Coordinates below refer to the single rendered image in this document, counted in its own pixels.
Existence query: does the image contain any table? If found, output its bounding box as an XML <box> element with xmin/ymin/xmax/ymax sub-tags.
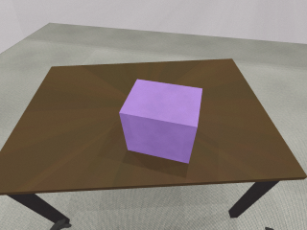
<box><xmin>0</xmin><ymin>58</ymin><xmax>307</xmax><ymax>223</ymax></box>

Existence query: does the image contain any carton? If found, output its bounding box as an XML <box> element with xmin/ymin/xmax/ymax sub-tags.
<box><xmin>119</xmin><ymin>79</ymin><xmax>202</xmax><ymax>164</ymax></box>

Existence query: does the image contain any robot left hand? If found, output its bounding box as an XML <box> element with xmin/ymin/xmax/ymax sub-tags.
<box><xmin>50</xmin><ymin>218</ymin><xmax>72</xmax><ymax>230</ymax></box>

